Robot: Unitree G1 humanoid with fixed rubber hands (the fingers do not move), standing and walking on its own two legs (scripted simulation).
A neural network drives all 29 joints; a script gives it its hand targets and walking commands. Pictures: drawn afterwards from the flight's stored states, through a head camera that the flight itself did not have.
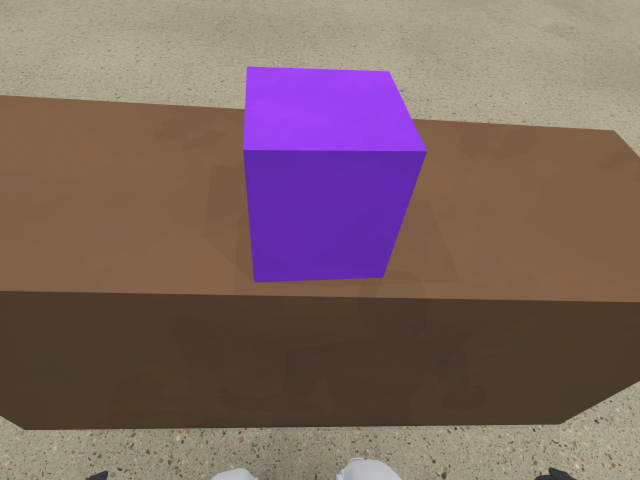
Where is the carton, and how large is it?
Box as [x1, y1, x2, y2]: [243, 66, 426, 282]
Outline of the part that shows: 247,66 243,153 254,282 382,277 426,152 389,72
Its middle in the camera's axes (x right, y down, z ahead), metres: +0.00 -0.10 +0.59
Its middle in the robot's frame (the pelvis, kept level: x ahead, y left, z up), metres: +0.52 +0.00 +0.09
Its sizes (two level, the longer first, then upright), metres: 0.210 0.200 0.250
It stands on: a pedestal, 0.69 m high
